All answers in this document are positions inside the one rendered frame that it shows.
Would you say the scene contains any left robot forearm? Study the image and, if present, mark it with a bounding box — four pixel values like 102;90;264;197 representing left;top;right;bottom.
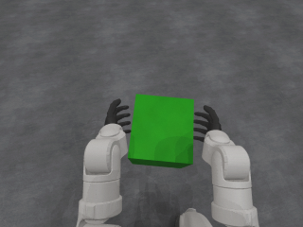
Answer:
76;123;128;227

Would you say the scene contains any right robot forearm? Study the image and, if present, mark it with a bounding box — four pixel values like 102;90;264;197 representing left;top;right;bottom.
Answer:
202;130;259;227

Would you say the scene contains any robot right hand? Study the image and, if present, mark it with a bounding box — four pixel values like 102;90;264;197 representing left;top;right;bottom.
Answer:
193;105;222;142

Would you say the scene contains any robot right thigh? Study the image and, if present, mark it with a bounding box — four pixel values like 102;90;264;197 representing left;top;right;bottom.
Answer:
179;211;212;227

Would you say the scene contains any robot right shin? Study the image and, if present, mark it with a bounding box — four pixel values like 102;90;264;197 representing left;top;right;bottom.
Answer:
185;208;196;213

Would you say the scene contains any robot left hand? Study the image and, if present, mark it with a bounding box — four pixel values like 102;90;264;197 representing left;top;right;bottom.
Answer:
104;98;131;133

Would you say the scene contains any carton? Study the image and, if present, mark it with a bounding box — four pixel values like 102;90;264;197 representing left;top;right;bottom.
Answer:
128;94;194;168

